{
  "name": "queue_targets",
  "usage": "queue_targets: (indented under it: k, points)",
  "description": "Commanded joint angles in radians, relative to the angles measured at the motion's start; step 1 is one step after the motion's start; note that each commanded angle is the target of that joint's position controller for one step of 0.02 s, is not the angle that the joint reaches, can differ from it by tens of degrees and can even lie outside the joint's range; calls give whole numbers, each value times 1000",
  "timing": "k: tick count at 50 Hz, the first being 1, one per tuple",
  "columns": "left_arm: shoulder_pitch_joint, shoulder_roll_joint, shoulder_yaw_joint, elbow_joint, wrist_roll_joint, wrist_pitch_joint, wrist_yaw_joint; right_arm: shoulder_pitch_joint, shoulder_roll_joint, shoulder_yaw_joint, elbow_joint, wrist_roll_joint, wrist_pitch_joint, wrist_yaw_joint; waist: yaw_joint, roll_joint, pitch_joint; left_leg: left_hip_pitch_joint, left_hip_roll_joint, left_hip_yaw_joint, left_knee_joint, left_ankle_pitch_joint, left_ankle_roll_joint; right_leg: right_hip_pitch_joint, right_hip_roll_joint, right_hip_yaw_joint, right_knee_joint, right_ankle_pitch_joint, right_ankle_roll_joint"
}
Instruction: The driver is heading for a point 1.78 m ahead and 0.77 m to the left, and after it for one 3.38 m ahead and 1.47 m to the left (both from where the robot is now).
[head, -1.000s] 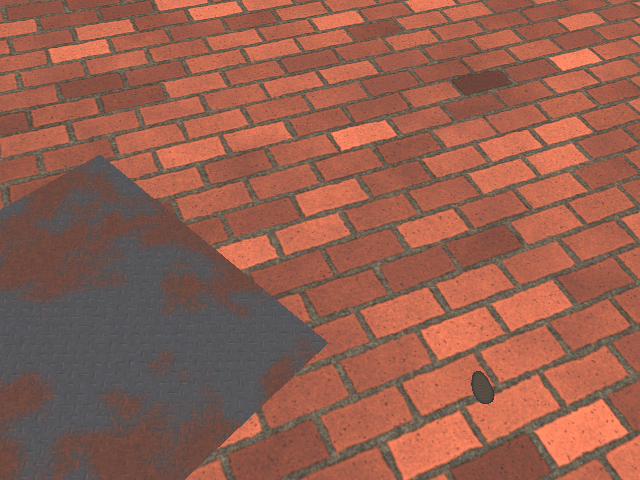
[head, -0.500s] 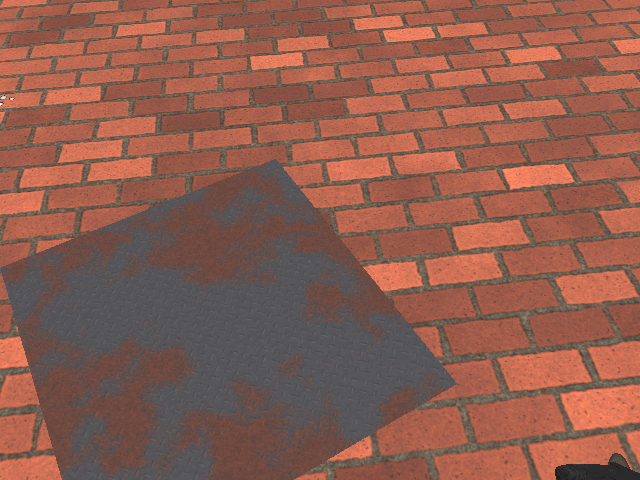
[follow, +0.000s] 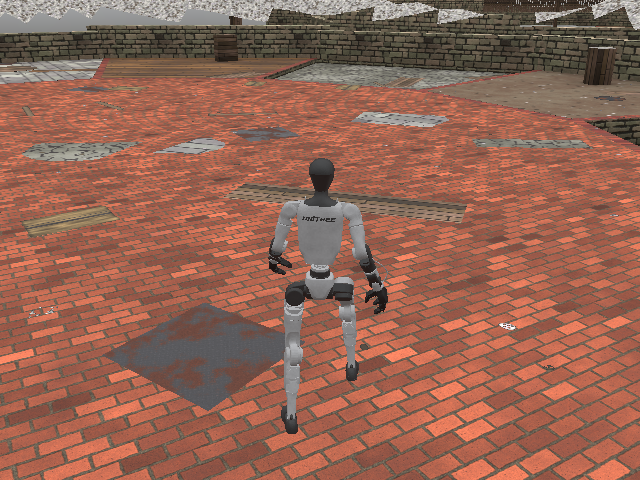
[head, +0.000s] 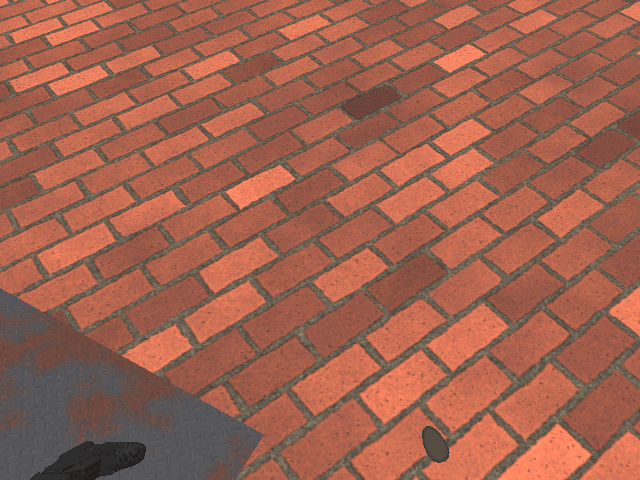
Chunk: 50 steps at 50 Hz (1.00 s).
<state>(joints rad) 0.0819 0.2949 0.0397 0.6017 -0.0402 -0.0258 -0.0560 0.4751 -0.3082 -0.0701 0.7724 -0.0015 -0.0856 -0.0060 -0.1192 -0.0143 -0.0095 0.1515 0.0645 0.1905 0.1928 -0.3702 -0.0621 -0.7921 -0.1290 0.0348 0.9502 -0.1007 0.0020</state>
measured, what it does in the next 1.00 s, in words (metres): walks ahead, turning left: right foot, then left foot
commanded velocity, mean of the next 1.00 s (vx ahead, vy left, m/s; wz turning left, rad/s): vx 0.97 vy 0.00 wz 0.71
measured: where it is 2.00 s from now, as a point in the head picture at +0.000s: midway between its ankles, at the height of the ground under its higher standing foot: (51, 211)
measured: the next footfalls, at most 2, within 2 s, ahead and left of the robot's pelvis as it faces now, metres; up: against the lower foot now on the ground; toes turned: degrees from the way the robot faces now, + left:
right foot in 0.10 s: +0.26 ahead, -0.19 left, +0.00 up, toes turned -2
left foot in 0.60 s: +0.65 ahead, +0.04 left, +0.00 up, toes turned +25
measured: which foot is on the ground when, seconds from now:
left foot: down 0.00-0.12, up 0.14-0.58, down 0.60-1.00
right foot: up 0.00-0.08, down 0.10-0.60, up 0.62-1.00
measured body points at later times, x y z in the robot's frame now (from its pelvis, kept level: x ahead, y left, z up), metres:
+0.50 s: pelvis +0.39 -0.08 -0.01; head +0.39 -0.07 +0.44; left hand +0.30 +0.18 -0.15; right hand +0.63 -0.28 -0.09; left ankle +0.57 +0.08 -0.66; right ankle +0.22 -0.19 -0.73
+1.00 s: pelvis +0.80 +0.05 -0.01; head +0.81 +0.08 +0.44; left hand +0.87 +0.40 -0.03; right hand +1.02 -0.14 -0.11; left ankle +0.61 +0.02 -0.73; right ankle +1.05 +0.05 -0.72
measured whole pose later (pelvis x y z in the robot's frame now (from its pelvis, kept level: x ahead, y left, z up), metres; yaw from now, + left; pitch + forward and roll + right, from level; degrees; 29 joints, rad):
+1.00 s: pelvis +0.80 +0.05 -0.01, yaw +46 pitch +2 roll -1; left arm -0.06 0.26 0.04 0.53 -0.04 -0.13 -0.01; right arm 0.40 -0.26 -0.08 0.72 0.04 -0.05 -0.02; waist -0.11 -0.03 0.03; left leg -0.01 -0.13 -0.34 0.55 -0.52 0.10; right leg -0.54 0.00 0.15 0.48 -0.01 0.07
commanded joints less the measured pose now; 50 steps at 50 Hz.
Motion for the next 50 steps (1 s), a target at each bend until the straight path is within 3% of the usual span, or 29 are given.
queue_targets:
  k: [1, 3, 5, 6, 7, 8, 9, 10, 11, 12, 14, 20, 23, 25, 27, 28, 29, 30, 31, 32, 33, 34, 35, 38, 41, 43, 46, 48, 50]
  points:
    - [-169, 28, -8, -118, 3, -40, -25, -38, -176, -29, -28, 33, 2, 8, 51, 64, 229, -178, 254, -138, -176, 224, 229, 60, 26, -73, -194, -36, -43]
    - [-115, 83, 16, -121, 11, -52, -28, -23, -229, -35, -3, 37, 6, 10, 114, 130, 150, -151, 260, -123, -33, 681, 222, 283, 107, -115, -276, -129, -75]
    - [311, 206, 85, -16, -1, -38, 5, -45, -224, -18, 14, 17, -4, 2, 374, 167, -114, -400, 189, -86, 460, 928, 164, 923, 145, -105, -265, -107, -107]
    - [465, 323, 108, 28, 19, -26, 38, 3, -49, 28, -25, -8, -16, 8, 358, -86, -301, -737, 69, -134, 905, 182, 100, 1294, -134, 285, -293, -364, -145]
    - [503, 335, 96, 20, 52, -43, 37, 17, -10, 42, -58, 43, -47, 7, 324, -264, -536, -811, -40, -362, 1182, -166, 102, 1296, -279, 734, -569, -796, -185]
    - [444, 243, 72, 41, 47, -58, 22, -81, -85, 11, -77, 88, -48, -3, 316, -154, -351, -928, -22, -383, 1285, -92, 102, 1154, -277, 716, -686, -823, -141]
    - [396, 191, 56, 65, 33, -65, 15, -147, -74, 8, -100, 88, -41, -10, 283, -144, -154, -1009, 14, -336, 1292, -6, 101, 991, -271, 573, -688, -694, -128]
    - [320, 152, 46, 79, 37, -70, 12, -159, -57, 10, -99, 59, -31, -17, 226, -120, -73, -985, 65, -313, 1247, 84, 102, 844, -246, 435, -679, -550, -119]
    - [255, 98, 36, 87, 55, -76, 11, -119, -49, 4, -82, 44, -12, -14, 164, -156, -36, -911, 105, -317, 1204, 170, 103, 724, -196, 299, -682, -446, -104]
    - [212, 50, 29, 96, 64, -83, 12, -68, -27, 2, -59, 54, 10, -1, 122, -191, -31, -839, 130, -320, 1194, 222, 105, 650, -165, 197, -694, -367, -90]
    - [165, 0, 25, 122, 51, -97, 18, -70, -6, -2, -35, 63, 51, 13, 99, -129, 24, -830, 140, -301, 1174, 254, 110, 617, -129, 38, -748, -199, -66]
    - [194, 37, 35, 157, 67, -99, 63, -240, -9, 4, -99, 48, 68, 27, 99, -31, 203, -963, 87, -233, 925, 446, 121, 657, -86, -237, -856, 72, -53]
    - [235, 103, 47, 168, 65, -86, 79, -344, -16, 11, -138, 47, 49, 66, 125, 29, 232, -962, 53, -133, 735, 497, 156, 772, -93, -314, -856, 271, -22]
    - [228, 167, 58, 158, 66, -68, 94, -358, -36, 3, -160, 53, 41, 87, 101, 9, 181, -813, -15, -20, 633, 483, 187, 821, -88, -359, -762, 747, 9]
    - [212, 244, 77, 146, 49, -43, 110, -241, -84, -22, -154, 71, 57, 86, 13, -83, 73, -618, -93, 45, 647, 393, 203, 886, -111, -363, -558, 1218, 4]
    - [155, 273, 88, 126, 36, -33, 107, -79, -138, -48, -123, 73, 78, 77, -82, -131, 0, -438, -110, 29, 678, 301, 231, 856, -134, -346, -377, 1358, -17]
    - [79, 261, 86, 96, 27, -37, 95, 163, -225, -90, -59, 63, 98, 61, -193, -116, -95, -142, -112, -39, 649, 252, 275, 724, -124, -296, -97, 1288, -45]
    - [2, 160, 59, 92, 8, -55, 69, 291, -226, -100, -5, 66, 105, 37, -246, 43, -57, 33, -74, -144, 473, 323, 328, 521, 34, -294, 361, 544, -29]
    - [21, -61, 0, 38, 35, -103, 46, 202, -186, -68, 13, 27, 91, 48, -69, 412, 78, 47, -87, -367, 469, 414, 386, 155, 248, -156, 774, -475, -13]
    - [150, -78, -23, -46, 8, -148, 33, 37, -125, -29, -75, -11, 45, 54, 94, 431, -112, 109, 107, -942, 221, -63, 560, -74, 263, 80, 849, -483, -44]
    - [57, 50, -4, -61, -5, -173, 27, 17, -73, -27, -112, -3, 24, 62, 54, 193, -82, 29, 156, -1063, 42, -285, 515, -76, 207, 129, 750, -390, -95]
    - [20, 73, 8, -75, -11, -174, 29, -24, -81, -29, -120, 3, 3, 68, 108, -10, 5, -121, 165, -1064, -11, -349, 466, -47, 168, 126, 603, -297, -107]
    - [39, 58, 6, -57, 13, -159, 39, -92, -93, -30, -136, 10, -13, 70, 160, -136, 42, -264, 139, -1012, 8, -312, 438, 29, 123, 139, 501, -238, -86]
    - [68, 87, 23, -38, 40, -109, 62, -183, -95, -26, -165, 12, -21, 31, 199, -98, 87, -503, 18, -788, 8, -109, 418, 168, 66, 140, 278, -186, 10]
    - [-137, 23, 5, -109, 63, -97, 74, -131, -63, -19, -139, 34, -9, -11, 102, -32, 129, -607, -81, -598, 22, 99, 376, 255, 88, 62, -70, 23, 73]
    - [-220, -24, -2, -142, 51, -97, 67, -113, -79, -26, -118, 41, 8, -20, 48, 36, 106, -624, -122, -545, 59, 112, 321, 355, 138, 18, -280, 145, 92]
    - [-232, 26, 30, -153, 6, -109, 54, -77, -78, -34, -92, 51, 18, -19, 18, 104, 47, -513, -97, -618, 131, 35, 288, 444, 171, 57, -424, 181, 108]
    - [-209, 75, 54, -146, -11, -120, 51, -84, -67, -40, -86, 54, 24, -24, 43, 149, 37, -377, -63, -667, 213, 107, 266, 441, 155, 86, -476, 122, 91]
    - [40, 150, 98, -88, -18, -131, 54, -141, -73, -39, -103, 29, 29, -14, 195, 173, -102, -307, -71, -622, 468, 432, 216, 663, 139, 50, -458, 51, 35]
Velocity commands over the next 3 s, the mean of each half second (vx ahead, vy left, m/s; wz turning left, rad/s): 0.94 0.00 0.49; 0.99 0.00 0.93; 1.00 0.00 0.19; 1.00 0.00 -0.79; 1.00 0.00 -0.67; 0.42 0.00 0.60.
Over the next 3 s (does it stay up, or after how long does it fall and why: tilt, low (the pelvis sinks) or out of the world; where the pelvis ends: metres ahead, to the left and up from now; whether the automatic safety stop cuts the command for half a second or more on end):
stays up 2.10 0.84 0.01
